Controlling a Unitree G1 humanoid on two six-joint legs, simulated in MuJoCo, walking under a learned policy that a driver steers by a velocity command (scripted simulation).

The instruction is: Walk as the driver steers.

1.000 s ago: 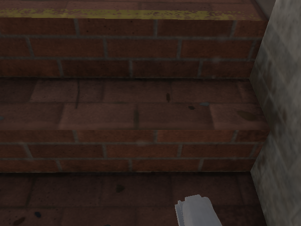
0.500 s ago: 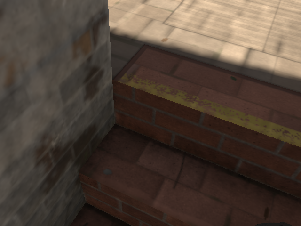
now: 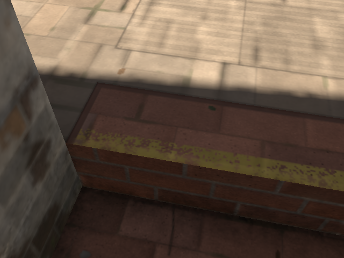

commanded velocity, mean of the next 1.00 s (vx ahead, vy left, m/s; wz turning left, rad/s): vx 0.07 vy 0.00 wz -0.48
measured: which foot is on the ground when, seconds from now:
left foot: down 0.00-0.08, up 0.10-0.40, down 0.42-0.72, up 0.74-1.00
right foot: down 0.00-0.40, up 0.42-0.66, down 0.68-1.00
